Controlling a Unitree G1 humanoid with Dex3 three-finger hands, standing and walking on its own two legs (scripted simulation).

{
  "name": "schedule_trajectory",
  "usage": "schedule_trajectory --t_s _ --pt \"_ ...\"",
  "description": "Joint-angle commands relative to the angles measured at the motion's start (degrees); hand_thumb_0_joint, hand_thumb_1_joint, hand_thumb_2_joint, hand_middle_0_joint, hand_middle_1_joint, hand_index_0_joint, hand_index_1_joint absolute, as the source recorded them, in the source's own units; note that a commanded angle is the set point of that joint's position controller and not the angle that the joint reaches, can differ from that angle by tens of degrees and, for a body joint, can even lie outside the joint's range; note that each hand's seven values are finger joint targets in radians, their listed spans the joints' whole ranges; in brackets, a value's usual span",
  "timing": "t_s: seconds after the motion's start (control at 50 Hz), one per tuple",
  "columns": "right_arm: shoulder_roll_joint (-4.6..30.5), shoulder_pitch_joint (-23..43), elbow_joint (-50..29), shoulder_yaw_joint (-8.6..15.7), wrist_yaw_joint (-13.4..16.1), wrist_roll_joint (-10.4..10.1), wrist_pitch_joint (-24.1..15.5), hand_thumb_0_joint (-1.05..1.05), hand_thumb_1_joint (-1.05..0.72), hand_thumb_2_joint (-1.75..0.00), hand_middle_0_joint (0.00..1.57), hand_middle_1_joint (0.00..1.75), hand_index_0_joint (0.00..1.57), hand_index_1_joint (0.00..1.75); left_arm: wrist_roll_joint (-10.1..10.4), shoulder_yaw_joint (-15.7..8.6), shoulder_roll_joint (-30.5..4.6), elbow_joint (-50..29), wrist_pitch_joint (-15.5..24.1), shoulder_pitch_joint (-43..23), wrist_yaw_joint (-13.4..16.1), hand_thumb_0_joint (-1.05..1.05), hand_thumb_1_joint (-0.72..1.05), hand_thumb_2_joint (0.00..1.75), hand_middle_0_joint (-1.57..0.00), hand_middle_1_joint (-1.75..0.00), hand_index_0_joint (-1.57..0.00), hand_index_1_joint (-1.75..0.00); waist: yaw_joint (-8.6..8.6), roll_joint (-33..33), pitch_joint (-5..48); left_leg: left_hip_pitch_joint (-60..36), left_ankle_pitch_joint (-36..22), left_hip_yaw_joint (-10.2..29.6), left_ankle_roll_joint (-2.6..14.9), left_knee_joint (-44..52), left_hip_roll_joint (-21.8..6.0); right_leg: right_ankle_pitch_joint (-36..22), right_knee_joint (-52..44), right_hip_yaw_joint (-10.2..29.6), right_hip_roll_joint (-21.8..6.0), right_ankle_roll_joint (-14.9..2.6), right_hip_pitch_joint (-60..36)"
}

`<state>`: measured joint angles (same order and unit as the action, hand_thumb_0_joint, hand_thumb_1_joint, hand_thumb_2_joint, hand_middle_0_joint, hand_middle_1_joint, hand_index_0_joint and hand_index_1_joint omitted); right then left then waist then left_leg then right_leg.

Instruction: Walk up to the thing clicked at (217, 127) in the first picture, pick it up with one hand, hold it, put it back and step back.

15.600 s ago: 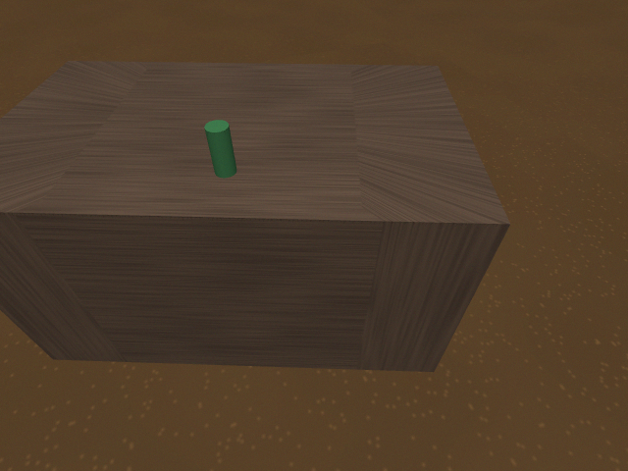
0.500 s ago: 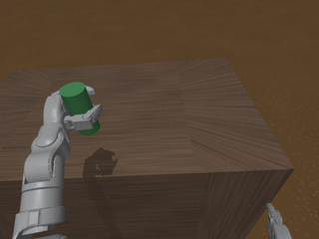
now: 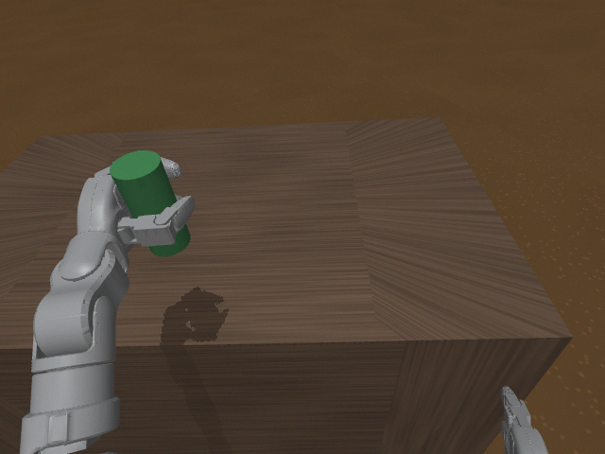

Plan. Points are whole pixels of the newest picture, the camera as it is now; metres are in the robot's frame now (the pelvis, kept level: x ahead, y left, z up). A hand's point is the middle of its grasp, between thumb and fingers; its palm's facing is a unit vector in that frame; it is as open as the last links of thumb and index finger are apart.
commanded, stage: hold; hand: left
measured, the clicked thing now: (154, 206) +0.35 +0.19 +0.22
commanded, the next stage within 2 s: none
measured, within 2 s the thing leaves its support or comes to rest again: neither
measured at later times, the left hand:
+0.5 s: hand (164, 203) +0.34 +0.17 +0.23, palm faces +0.14 -0.99 +0.00, open 7.1 cm
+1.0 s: hand (149, 217) +0.32 +0.18 +0.23, palm faces +0.16 -0.99 +0.00, open 7.1 cm
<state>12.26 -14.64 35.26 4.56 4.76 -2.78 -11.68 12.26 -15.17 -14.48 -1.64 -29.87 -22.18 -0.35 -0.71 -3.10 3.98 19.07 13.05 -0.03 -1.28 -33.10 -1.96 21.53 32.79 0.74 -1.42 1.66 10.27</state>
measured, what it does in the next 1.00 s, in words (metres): stands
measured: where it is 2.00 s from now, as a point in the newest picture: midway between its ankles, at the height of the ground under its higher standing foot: outside the picture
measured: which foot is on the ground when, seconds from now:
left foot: down 0.00-1.00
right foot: down 0.00-1.00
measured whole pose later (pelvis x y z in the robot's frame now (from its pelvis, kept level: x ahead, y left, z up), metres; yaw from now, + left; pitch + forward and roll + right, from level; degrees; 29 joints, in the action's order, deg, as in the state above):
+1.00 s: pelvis -0.01 +0.00 +0.00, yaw +0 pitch -2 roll +0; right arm 12.6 -13.2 38.8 5.5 5.4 -2.5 -13.7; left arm 13.0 -16.0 -13.9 -8.7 -34.4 -18.9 -0.2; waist -1.2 -4.0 4.0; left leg 18.5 11.9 0.3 -1.3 -32.5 -2.0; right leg 20.7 32.5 0.4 -1.3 1.6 9.7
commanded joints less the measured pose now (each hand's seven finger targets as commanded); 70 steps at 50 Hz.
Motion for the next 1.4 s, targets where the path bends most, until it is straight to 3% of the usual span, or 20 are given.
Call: schedule_trajectory --t_s 0.0,0.12,0.14,0.3,0.4,0.5,0.54,0.58,0.64,0.68,0.86,0.88,0.94,0.98,1.0,1.08,1.18,1.2,1.22,1.38 --pt "7.9 7.0 -8.9 3.5 0.1 -0.1 -3.5 0.0 0.53 -0.06 0.05 0.05 0.05 0.05 1.1 -4.4 -12.2 -16.1 3.7 -27.8 -0.2 0.0 0.38 1.23 -1.28 -1.37 -1.3 -1.37 0.51 0.5 12.6 -15.1 -10.2 -1.7 1.94 2.9 1.4 -15.5 -6.3 -3.3 1.3 -0.59 7.2" --pt "7.9 6.2 -11.3 3.6 -0.3 0.0 -3.7 0.0 0.53 -0.06 0.05 0.05 0.05 0.05 1.7 -5.8 -12.3 -20.9 2.6 -27.0 -0.2 0.0 0.38 1.24 -1.29 -1.38 -1.3 -1.38 0.26 4.1 16.0 -17.5 -17.1 -1.2 2.45 1.5 1.0 -21.3 -5.5 -3.8 1.7 0.05 5.4" --pt "6.4 5.2 -9.7 2.6 -0.6 -0.1 -3.5 0.0 0.53 -0.05 0.05 0.05 0.05 0.05 1.5 -4.8 -11.5 -19.5 2.2 -26.5 -0.3 0.0 0.37 1.24 -1.27 -1.38 -1.29 -1.38 0.07 2.9 15.0 -17.1 -17.1 -1.3 2.48 1.6 1.1 -21.1 -5.4 -3.6 1.6 -0.05 5.8" --pt "7.0 7.8 -8.1 3.1 -0.6 0.1 -3.7 0.0 0.53 -0.06 0.05 0.05 0.05 0.05 0.9 -3.6 -10.2 -20.4 0.3 -27.6 0.2 0.0 0.38 1.26 -1.29 -1.39 -1.31 -1.4 -0.09 0.7 13.7 -16.7 -14.9 -1.6 2.36 2.1 1.5 -19.4 -6.1 -3.4 1.2 -0.22 6.4" --pt "7.5 8.1 -8.8 3.6 -0.6 0.0 -4.0 0.0 0.54 -0.05 0.05 0.05 0.05 0.05 1.1 -4.5 -11.1 -22.5 -0.4 -28.6 0.9 0.0 0.4 1.27 -1.3 -1.42 -1.33 -1.41 -0.23 1.7 12.9 -15.8 -12.0 -1.3 1.94 3.0 1.3 -16.3 -6.4 -3.9 1.7 -0.54 6.4" --pt "7.9 7.4 -8.2 4.2 -0.5 -0.1 -3.9 0.0 0.54 -0.05 0.05 0.05 0.05 0.05 1.8 -5.4 -11.1 -18.5 -0.8 -26.4 0.2 0.0 0.43 1.28 -1.3 -1.42 -1.33 -1.42 0.07 3.5 11.2 -14.3 -9.5 -1.7 2.37 3.2 1.8 -14.9 -7.3 -3.4 1.3 -0.24 7.0" --pt "6.1 7.2 -6.9 2.7 -0.7 -0.2 -3.6 0.0 0.54 -0.05 0.05 0.05 0.05 0.05 1.6 -3.6 -9.3 -18.4 -1.3 -25.5 -0.1 0.0 0.43 1.28 -1.31 -1.42 -1.33 -1.42 -0.32 1.8 10.7 -14.2 -10.5 -2.0 2.32 3.2 1.9 -15.8 -7.1 -3.2 1.1 -0.33 7.6" --pt "7.0 8.4 -8.3 3.3 -0.8 -0.2 -3.7 0.0 0.54 -0.05 0.05 0.05 0.05 0.05 1.8 -3.3 -8.2 -19.3 -1.3 -24.2 0.0 0.0 0.42 1.28 -1.31 -1.42 -1.33 -1.42 -0.62 2.0 10.6 -14.0 -9.5 -1.7 1.96 3.6 1.5 -14.1 -6.8 -3.7 1.4 -0.72 7.5" --pt "7.4 8.9 -9.2 3.5 -0.8 -0.2 -3.7 0.0 0.55 -0.05 0.05 0.05 0.05 0.05 1.5 -3.1 -9.0 -21.7 -0.8 -25.4 -0.1 0.0 0.45 1.29 -1.32 -1.43 -1.34 -1.42 -0.71 1.7 11.1 -14.1 -8.1 -1.6 1.95 4.0 1.6 -12.7 -7.5 -3.6 1.4 -0.78 7.1" --pt "8.2 8.8 -8.1 4.2 -0.6 -0.1 -3.9 0.0 0.54 -0.05 0.05 0.05 0.05 0.05 1.3 -4.6 -10.7 -22.8 -0.2 -24.9 0.2 0.0 0.43 1.29 -1.32 -1.44 -1.34 -1.43 -0.7 1.7 12.3 -14.9 -8.3 -1.5 2.05 3.7 1.6 -12.8 -7.2 -3.5 1.3 -0.66 7.0" --pt "7.1 8.5 -6.6 3.1 0.9 0.5 -5.3 0.0 0.53 -0.06 0.05 0.05 0.05 0.05 1.6 -5.4 -11.3 -22.2 1.5 -24.4 0.7 0.0 0.45 1.32 -1.33 -1.45 -1.35 -1.45 0.16 2.3 11.5 -14.6 -7.5 -1.4 2.04 3.5 1.4 -12.3 -7.2 -3.4 1.5 -0.41 7.2" --pt "6.6 9.3 -6.1 2.7 0.7 0.4 -5.5 0.0 0.53 -0.06 0.05 0.05 0.05 0.05 1.4 -5.0 -11.4 -23.6 1.7 -24.1 0.6 0.0 0.43 1.31 -1.33 -1.45 -1.35 -1.45 -0.62 0.5 11.2 -14.2 -6.5 -1.4 1.78 3.9 1.5 -11.2 -7.1 -3.5 1.6 -0.72 7.5" --pt "7.3 8.9 -6.3 3.3 1.0 0.4 -5.7 0.0 0.53 -0.06 0.05 0.05 0.05 0.05 1.9 -4.9 -10.8 -22.3 1.5 -22.8 -0.1 0.0 0.44 1.33 -1.34 -1.46 -1.36 -1.46 -0.08 1.7 11.0 -14.0 -6.2 -1.6 2.02 3.8 1.6 -11.1 -7.6 -3.4 1.5 -0.54 7.5" --pt "5.6 9.2 -5.5 1.5 0.7 0.2 -5.7 0.0 0.53 -0.06 0.05 0.05 0.05 0.05 2.2 -2.8 -8.7 -20.6 0.7 -22.7 -0.9 0.0 0.46 1.33 -1.34 -1.47 -1.36 -1.47 0.13 1.1 9.0 -13.1 -5.6 -1.6 2.08 3.9 1.7 -10.8 -7.8 -3.4 1.5 -0.56 8.4" --pt "6.7 9.0 -5.2 2.3 0.7 0.2 -5.8 0.0 0.53 -0.06 0.05 0.05 0.05 0.05 2.2 -3.8 -9.9 -20.0 0.6 -22.6 -1.0 0.0 0.45 1.32 -1.34 -1.46 -1.36 -1.46 -0.05 1.6 8.8 -13.1 -4.9 -1.5 2.03 4.1 1.6 -10.0 -7.7 -3.6 1.6 -0.67 8.6" --pt "7.1 9.3 -6.3 2.6 0.4 0.0 -5.8 0.0 0.54 -0.06 0.05 0.05 0.05 0.05 2.1 -2.2 -8.1 -20.8 -0.2 -22.3 -1.1 0.0 0.44 1.32 -1.33 -1.45 -1.35 -1.45 -0.03 2.0 9.6 -14.0 -6.5 -1.3 1.83 4.3 1.4 -11.2 -7.4 -3.9 1.9 -0.85 8.7" --pt "7.4 8.6 -6.6 3.1 0.7 0.2 -6.3 0.0 0.53 -0.06 0.05 0.05 0.05 0.05 1.7 -5.2 -11.1 -20.7 0.3 -25.6 0.3 0.0 0.43 1.32 -1.31 -1.44 -1.33 -1.44 -0.04 3.3 10.5 -14.4 -5.8 -1.4 1.99 4.2 1.5 -10.5 -7.7 -3.6 1.8 -0.57 8.2" --pt "7.3 9.3 -6.7 3.2 0.7 0.1 -6.5 0.0 0.53 -0.06 0.05 0.05 0.05 0.05 1.6 -4.1 -10.5 -22.4 0.7 -26.8 0.6 0.0 0.43 1.32 -1.31 -1.44 -1.33 -1.44 0.08 1.4 11.8 -15.3 -6.0 -1.4 1.81 4.1 1.6 -10.8 -7.3 -3.6 1.7 -0.72 8.2" --pt "7.6 8.1 -6.1 3.6 0.8 0.1 -6.6 0.0 0.53 -0.06 0.05 0.05 0.05 0.05 1.7 -6.5 -13.1 -24.5 1.3 -28.0 0.9 0.0 0.44 1.32 -1.3 -1.44 -1.32 -1.44 0.04 1.3 12.4 -15.6 -6.2 -1.4 1.82 3.8 1.5 -11.1 -7.3 -3.6 1.7 -0.64 8.2" --pt "5.7 9.2 -7.0 1.7 0.5 0.1 -6.8 0.0 0.53 -0.06 0.05 0.05 0.05 0.05 1.6 -3.2 -8.3 -17.0 0.9 -22.9 0.3 0.0 0.44 1.34 -1.34 -1.47 -1.36 -1.48 -0.33 1.4 10.4 -14.1 -7.8 -1.4 1.71 3.7 1.3 -12.6 -6.7 -3.8 1.8 -0.82 7.5"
